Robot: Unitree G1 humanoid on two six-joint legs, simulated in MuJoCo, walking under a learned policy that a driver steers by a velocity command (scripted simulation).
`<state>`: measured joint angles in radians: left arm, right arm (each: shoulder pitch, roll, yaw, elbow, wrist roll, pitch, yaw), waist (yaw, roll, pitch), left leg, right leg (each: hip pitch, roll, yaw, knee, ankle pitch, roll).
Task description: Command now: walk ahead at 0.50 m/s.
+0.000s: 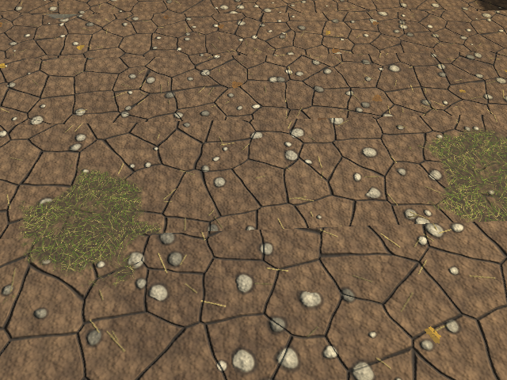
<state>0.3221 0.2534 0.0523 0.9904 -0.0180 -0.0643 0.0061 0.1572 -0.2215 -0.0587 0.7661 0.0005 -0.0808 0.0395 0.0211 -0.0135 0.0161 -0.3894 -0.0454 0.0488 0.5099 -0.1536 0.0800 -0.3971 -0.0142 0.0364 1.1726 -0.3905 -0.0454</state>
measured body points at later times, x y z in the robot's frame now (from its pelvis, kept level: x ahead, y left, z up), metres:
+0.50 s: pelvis +0.25 -0.06 -0.02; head +0.27 -0.05 +0.43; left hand +0.49 +0.18 -0.10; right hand +0.16 -0.32 -0.15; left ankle +0.07 +0.07 -0.73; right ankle +0.47 -0.24 -0.70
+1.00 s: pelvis +0.56 -0.15 -0.16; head +0.57 -0.14 +0.29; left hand +0.47 +0.10 -0.30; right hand +0.80 -0.33 -0.25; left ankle +0.68 +0.03 -0.83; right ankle +0.51 -0.27 -0.89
